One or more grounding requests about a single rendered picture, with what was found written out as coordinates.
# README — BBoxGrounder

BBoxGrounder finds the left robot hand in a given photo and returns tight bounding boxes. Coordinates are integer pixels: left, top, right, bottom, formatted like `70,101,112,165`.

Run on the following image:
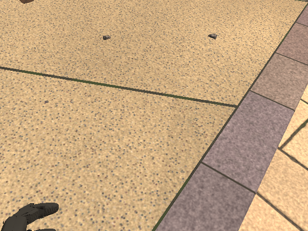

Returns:
1,202,59,231

